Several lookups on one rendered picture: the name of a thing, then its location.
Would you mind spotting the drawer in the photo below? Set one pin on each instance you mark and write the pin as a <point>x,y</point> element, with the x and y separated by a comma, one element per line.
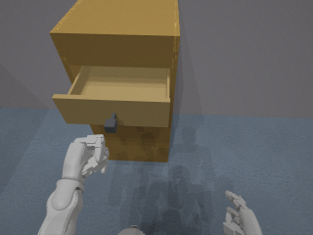
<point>137,96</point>

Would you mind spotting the left robot shin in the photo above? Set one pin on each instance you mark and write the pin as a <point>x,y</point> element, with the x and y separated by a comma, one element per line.
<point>134,226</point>

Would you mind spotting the left robot hand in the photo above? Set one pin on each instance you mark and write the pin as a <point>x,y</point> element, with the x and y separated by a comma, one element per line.
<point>92,150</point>

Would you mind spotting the handle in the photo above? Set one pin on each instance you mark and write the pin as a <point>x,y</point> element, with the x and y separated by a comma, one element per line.
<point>110,125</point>

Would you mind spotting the right robot hand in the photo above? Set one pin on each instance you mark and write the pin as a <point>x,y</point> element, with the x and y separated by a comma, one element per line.
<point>245,223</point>

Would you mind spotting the cabinet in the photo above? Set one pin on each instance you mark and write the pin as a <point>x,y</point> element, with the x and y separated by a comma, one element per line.
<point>124,34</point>

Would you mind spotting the robot left forearm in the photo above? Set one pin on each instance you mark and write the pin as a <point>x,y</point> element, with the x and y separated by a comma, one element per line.
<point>63,207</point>

